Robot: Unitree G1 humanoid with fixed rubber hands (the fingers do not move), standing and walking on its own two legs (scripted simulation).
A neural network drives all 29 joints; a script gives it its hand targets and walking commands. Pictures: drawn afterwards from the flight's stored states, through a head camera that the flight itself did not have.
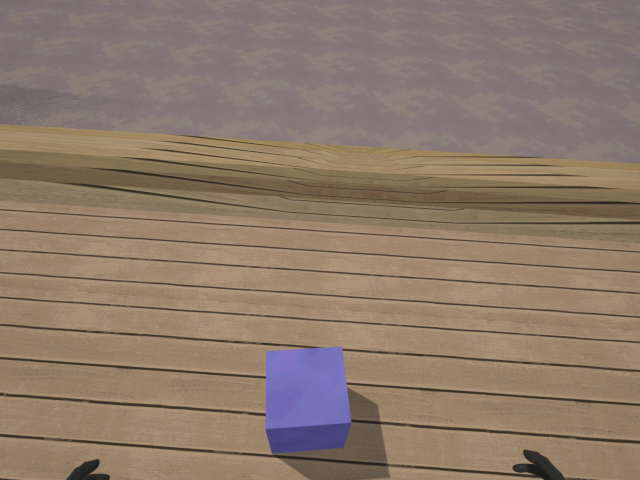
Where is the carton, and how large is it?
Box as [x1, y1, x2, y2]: [265, 347, 351, 453]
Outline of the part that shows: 341,347 266,351 265,429 272,453 343,447 351,422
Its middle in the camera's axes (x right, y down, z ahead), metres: -0.04 +0.46 +1.10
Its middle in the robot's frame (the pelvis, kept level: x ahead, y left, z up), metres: +0.42 +0.01 -0.66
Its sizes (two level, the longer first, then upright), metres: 0.210 0.200 0.250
